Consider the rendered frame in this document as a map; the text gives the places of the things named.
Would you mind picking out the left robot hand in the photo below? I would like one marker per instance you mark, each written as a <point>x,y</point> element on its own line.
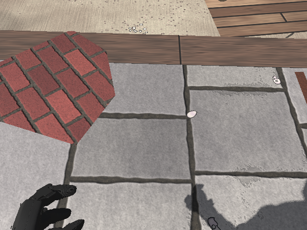
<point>33,215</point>

